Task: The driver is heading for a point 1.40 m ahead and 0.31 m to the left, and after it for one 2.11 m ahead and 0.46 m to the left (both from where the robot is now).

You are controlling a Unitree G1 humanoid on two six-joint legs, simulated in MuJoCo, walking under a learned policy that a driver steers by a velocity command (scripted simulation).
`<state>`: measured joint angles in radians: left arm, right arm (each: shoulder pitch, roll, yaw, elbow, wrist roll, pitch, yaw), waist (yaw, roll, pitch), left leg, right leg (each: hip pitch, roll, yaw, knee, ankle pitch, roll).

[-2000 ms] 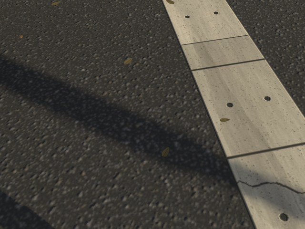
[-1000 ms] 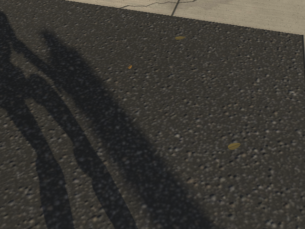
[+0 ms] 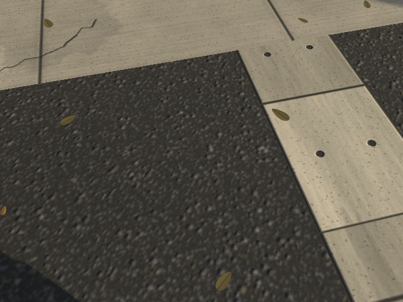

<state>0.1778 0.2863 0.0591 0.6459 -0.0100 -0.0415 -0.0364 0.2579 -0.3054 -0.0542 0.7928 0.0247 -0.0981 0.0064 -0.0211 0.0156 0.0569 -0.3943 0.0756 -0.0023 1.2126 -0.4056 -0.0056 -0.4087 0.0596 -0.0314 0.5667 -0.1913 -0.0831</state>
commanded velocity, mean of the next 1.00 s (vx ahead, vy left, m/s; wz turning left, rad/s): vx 0.50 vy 0.00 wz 0.32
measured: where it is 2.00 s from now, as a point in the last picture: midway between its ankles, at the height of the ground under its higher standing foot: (154, 148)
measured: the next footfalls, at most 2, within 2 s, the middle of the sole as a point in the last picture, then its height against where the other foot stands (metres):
left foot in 0.44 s outside the picture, level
right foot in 0.90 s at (195, 219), level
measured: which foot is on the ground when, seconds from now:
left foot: up 0.00-0.42, down 0.44-0.94, up 0.96-1.00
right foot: down 0.00-0.46, up 0.48-0.88, down 0.90-1.00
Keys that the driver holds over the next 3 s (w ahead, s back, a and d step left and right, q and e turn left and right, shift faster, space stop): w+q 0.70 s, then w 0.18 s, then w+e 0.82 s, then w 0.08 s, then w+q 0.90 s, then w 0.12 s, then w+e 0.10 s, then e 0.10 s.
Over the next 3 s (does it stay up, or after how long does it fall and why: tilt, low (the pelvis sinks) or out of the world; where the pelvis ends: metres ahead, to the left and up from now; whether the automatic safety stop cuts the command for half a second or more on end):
stays up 1.65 0.31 0.00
